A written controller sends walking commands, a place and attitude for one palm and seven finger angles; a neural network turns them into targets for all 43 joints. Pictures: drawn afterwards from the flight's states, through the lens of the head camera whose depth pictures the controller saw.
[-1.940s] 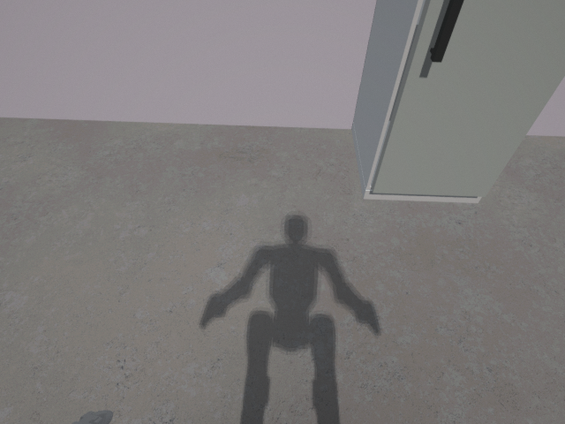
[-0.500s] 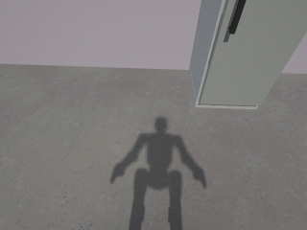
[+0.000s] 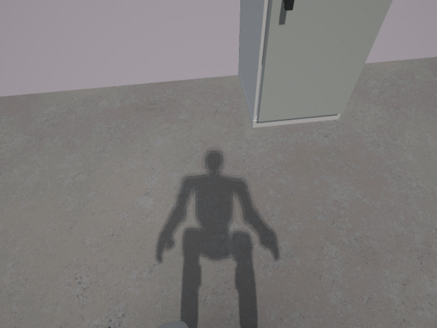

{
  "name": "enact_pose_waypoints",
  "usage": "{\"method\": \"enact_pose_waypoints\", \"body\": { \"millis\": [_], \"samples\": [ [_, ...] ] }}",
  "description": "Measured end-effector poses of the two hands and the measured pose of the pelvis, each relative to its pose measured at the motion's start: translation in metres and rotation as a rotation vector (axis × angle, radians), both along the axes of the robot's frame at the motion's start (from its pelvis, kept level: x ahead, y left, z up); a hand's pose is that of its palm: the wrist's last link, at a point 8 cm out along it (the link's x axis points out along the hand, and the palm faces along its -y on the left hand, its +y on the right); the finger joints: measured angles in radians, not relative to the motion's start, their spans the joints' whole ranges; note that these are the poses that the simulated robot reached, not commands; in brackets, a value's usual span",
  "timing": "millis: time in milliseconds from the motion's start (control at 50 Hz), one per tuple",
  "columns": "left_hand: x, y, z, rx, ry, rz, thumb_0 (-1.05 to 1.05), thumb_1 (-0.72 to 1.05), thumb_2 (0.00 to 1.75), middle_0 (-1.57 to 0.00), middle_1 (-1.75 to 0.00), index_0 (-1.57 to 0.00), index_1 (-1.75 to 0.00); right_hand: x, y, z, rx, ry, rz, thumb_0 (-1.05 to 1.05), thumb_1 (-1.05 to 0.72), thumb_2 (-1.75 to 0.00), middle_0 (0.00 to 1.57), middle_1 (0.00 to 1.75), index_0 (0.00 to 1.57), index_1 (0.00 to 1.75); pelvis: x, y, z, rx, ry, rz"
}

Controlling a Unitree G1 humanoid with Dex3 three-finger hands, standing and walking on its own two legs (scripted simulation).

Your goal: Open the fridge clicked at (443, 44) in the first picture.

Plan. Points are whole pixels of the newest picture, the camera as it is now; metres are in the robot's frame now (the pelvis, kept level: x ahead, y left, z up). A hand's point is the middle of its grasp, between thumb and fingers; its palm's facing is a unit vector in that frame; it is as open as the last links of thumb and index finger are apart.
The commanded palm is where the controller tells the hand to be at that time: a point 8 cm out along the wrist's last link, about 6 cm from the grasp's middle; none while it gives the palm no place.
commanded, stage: walk to a spot facing it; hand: left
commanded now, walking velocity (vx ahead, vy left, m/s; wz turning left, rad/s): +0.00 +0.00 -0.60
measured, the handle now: out of the picture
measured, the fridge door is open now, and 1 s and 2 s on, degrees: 0 0 0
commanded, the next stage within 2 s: none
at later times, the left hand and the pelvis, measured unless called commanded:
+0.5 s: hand out of the picture +0.10 +0.26 -0.15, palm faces -0.20 -0.95 -0.23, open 7.3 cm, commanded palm none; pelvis -0.02 +0.05 +0.02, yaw -16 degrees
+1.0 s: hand (224, 265) +0.27 +0.02 -0.14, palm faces -0.60 -0.78 -0.20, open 7.3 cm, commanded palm none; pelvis +0.05 -0.05 +0.01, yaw -35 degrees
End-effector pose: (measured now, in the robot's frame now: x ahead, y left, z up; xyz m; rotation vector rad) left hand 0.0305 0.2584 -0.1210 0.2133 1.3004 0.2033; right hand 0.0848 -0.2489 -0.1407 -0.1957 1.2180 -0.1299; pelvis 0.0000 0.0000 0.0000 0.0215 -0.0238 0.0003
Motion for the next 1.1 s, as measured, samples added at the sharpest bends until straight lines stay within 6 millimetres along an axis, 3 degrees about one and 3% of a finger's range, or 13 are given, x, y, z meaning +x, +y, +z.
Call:
{"method": "enact_pose_waypoints", "body": {
  "millis": [100, 180, 280, 400, 500, 600, 680, 740, 820, 900, 940, 980, 1100],
  "samples": [
    [-0.008, -0.018, 0.008, -0.024, 0.027, -0.011, 0.00, 0.91, 0.90, -0.21, -0.30, -0.20, -0.30, -0.015, -0.005, 0.008, 0.005, 0.030, -0.042, 0.01, -0.91, -0.90, 0.20, 0.30, 0.20, 0.30, -0.006, -0.002, 0.011, -0.001, 0.017, -0.036],
    [-0.004, -0.019, 0.013, -0.038, 0.040, -0.045, 0.00, 0.91, 0.90, -0.21, -0.30, -0.21, -0.30, -0.023, -0.007, 0.021, -0.008, 0.010, -0.088, 0.01, -0.91, -0.90, 0.20, 0.30, 0.20, 0.30, -0.008, 0.001, 0.020, 0.008, 0.038, -0.080],
    [0.011, -0.004, 0.012, -0.036, 0.023, -0.096, 0.00, 0.91, 0.90, -0.21, -0.30, -0.21, -0.30, -0.028, -0.004, 0.033, -0.041, -0.033, -0.143, 0.01, -0.91, -0.90, 0.20, 0.30, 0.20, 0.30, -0.011, 0.013, 0.022, 0.007, 0.053, -0.141],
    [0.042, 0.031, 0.000, -0.032, -0.019, -0.170, 0.00, 0.91, 0.90, -0.21, -0.30, -0.21, -0.30, -0.039, 0.013, 0.044, -0.097, -0.119, -0.203, 0.01, -0.91, -0.90, 0.20, 0.30, 0.20, 0.30, -0.018, 0.041, 0.014, -0.018, 0.067, -0.212],
    [0.076, 0.047, 0.004, -0.043, -0.058, -0.249, 0.01, 0.91, 0.90, -0.20, -0.30, -0.20, -0.30, -0.077, 0.033, 0.056, -0.111, -0.097, -0.255, 0.01, -0.90, -0.90, 0.20, 0.30, 0.20, 0.30, -0.020, 0.054, 0.021, -0.027, 0.045, -0.280],
    [0.109, 0.040, 0.014, -0.058, -0.080, -0.342, 0.01, 0.91, 0.90, -0.20, -0.30, -0.20, -0.30, -0.121, 0.048, 0.056, -0.095, -0.045, -0.355, 0.01, -0.90, -0.90, 0.20, 0.30, 0.20, 0.30, -0.010, 0.056, 0.027, -0.040, 0.042, -0.358],
    [0.138, 0.014, 0.016, -0.074, -0.070, -0.429, 0.01, 0.92, 0.90, -0.20, -0.30, -0.20, -0.30, -0.163, 0.060, 0.050, -0.066, 0.029, -0.462, 0.01, -0.90, -0.90, 0.20, 0.30, 0.20, 0.30, 0.000, 0.049, 0.028, -0.037, 0.041, -0.420],
    [0.165, -0.020, 0.015, -0.091, -0.068, -0.507, 0.01, 0.92, 0.90, -0.20, -0.30, -0.20, -0.30, -0.198, 0.069, 0.043, -0.034, 0.115, -0.547, 0.01, -0.90, -0.90, 0.20, 0.30, 0.20, 0.30, 0.008, 0.038, 0.026, -0.030, 0.042, -0.468],
    [0.206, -0.083, 0.013, -0.115, -0.090, -0.629, 0.01, 0.92, 0.90, -0.20, -0.30, -0.20, -0.30, -0.242, 0.079, 0.034, 0.021, 0.243, -0.658, 0.01, -0.90, -0.90, 0.20, 0.30, 0.20, 0.30, 0.020, 0.015, 0.020, -0.020, 0.048, -0.528],
    [0.249, -0.153, 0.007, -0.138, -0.184, -0.732, 0.01, 0.91, 0.90, -0.20, -0.30, -0.20, -0.30, -0.271, 0.078, 0.019, 0.087, 0.356, -0.737, 0.01, -0.90, -0.90, 0.20, 0.30, 0.20, 0.30, 0.032, -0.020, 0.003, -0.015, 0.048, -0.566],
    [0.259, -0.176, 0.007, -0.151, -0.227, -0.740, 0.01, 0.91, 0.90, -0.20, -0.30, -0.20, -0.30, -0.269, 0.068, 0.015, 0.106, 0.387, -0.753, 0.01, -0.90, -0.90, 0.20, 0.30, 0.20, 0.30, 0.036, -0.032, 0.001, -0.018, 0.037, -0.578],
    [0.260, -0.188, 0.010, -0.152, -0.223, -0.739, 0.00, 0.91, 0.90, -0.20, -0.30, -0.20, -0.30, -0.253, 0.049, 0.016, 0.098, 0.359, -0.764, 0.02, -0.91, -0.90, 0.20, 0.30, 0.20, 0.30, 0.044, -0.043, 0.006, -0.016, 0.029, -0.598],
    [0.258, -0.190, 0.017, -0.103, -0.119, -0.723, -0.01, 0.93, 0.90, -0.21, -0.30, -0.21, -0.30, -0.159, -0.022, 0.026, 0.029, 0.109, -0.758, 0.02, -0.91, -0.90, 0.20, 0.30, 0.20, 0.30, 0.078, -0.069, 0.023, -0.016, 0.034, -0.647]
  ]
}}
